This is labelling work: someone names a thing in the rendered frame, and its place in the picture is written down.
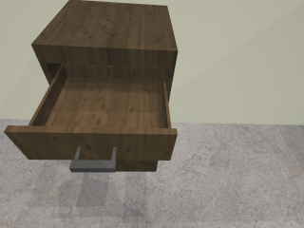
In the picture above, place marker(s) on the handle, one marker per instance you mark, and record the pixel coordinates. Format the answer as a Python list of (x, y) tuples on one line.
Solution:
[(93, 166)]

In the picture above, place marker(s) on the cabinet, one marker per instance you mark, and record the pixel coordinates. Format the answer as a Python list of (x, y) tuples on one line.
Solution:
[(99, 33)]

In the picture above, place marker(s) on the drawer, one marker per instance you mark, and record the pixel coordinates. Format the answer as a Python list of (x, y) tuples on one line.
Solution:
[(97, 108)]

